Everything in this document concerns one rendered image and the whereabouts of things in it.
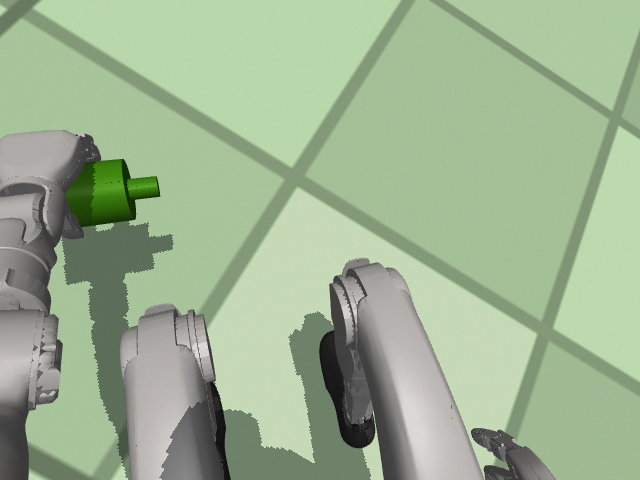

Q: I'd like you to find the bottle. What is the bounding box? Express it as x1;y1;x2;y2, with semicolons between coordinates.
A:
65;159;160;227

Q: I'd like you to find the left robot foot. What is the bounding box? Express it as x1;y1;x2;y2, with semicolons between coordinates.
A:
210;382;231;480

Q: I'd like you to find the left robot arm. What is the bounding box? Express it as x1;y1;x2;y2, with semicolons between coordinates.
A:
0;176;67;480

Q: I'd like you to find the right robot hand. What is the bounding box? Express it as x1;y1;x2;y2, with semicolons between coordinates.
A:
471;428;556;480

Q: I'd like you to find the left robot hand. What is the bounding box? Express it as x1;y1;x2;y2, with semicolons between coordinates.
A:
0;130;101;239

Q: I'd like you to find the right robot foot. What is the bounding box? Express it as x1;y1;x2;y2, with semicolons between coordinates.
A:
319;330;375;448

